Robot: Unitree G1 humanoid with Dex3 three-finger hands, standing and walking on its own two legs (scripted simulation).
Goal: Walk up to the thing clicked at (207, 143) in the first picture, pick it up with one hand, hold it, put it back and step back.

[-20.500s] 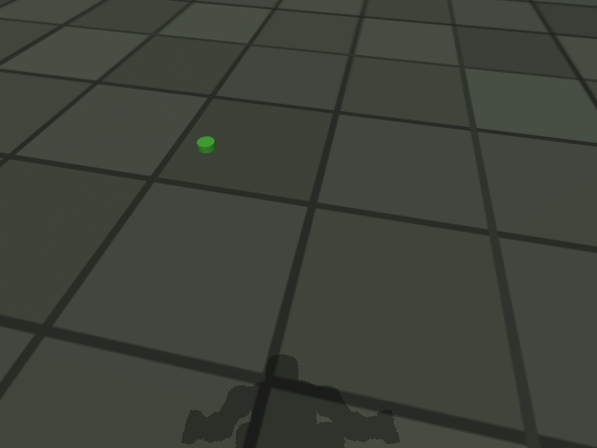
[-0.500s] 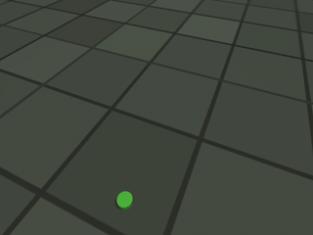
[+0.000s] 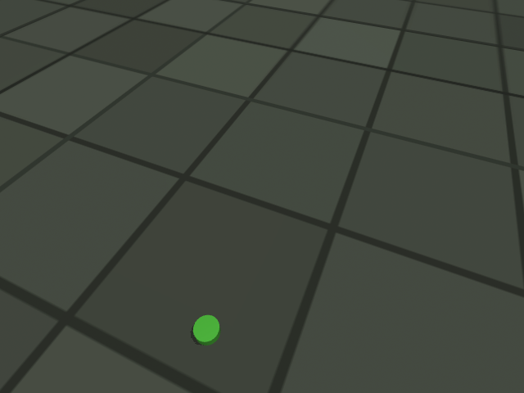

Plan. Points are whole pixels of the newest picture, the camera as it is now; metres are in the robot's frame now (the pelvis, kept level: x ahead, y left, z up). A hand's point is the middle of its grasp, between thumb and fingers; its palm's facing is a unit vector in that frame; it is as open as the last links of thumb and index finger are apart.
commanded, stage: stand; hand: left
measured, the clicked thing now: (207, 330) +0.45 +0.22 -0.76
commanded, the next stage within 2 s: walk up in 1.86 s
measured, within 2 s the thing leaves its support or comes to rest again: neither
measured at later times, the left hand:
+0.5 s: hand out of the picture +0.06 +0.25 -0.16, palm faces -0.02 -0.94 -0.34, open 7.4 cm
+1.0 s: hand out of the picture +0.07 +0.25 -0.15, palm faces -0.02 -0.94 -0.34, open 7.4 cm
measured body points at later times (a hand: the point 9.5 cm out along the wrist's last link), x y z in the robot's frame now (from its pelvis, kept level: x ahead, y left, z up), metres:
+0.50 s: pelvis +0.00 +0.00 +0.00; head +0.01 -0.01 +0.45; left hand +0.07 +0.30 -0.13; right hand +0.06 -0.31 -0.14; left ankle +0.00 +0.14 -0.75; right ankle +0.01 -0.12 -0.75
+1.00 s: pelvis +0.00 -0.01 +0.00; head +0.00 -0.01 +0.45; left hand +0.07 +0.30 -0.13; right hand +0.07 -0.31 -0.13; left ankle +0.00 +0.14 -0.75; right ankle +0.01 -0.12 -0.75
